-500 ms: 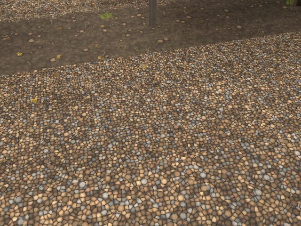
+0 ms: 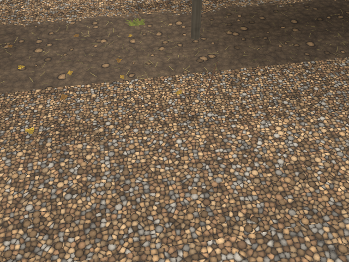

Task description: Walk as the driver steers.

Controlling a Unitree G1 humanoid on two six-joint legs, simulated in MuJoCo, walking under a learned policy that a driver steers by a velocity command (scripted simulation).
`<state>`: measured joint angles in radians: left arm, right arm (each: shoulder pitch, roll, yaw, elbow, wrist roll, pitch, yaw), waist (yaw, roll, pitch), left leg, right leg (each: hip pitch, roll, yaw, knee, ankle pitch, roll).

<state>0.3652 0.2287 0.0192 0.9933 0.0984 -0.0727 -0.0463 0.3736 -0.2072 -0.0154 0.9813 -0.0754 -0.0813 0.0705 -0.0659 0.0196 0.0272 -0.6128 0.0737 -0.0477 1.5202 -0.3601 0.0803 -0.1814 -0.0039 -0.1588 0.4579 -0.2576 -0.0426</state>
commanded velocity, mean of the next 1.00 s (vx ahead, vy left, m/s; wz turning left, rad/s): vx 0.50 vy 0.00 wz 0.50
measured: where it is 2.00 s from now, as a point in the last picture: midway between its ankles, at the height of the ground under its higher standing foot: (68, 201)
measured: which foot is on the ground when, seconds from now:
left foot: up 0.00-0.30, down 0.32-0.72, up 0.74-1.00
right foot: down 0.00-0.36, up 0.38-0.70, down 0.72-1.00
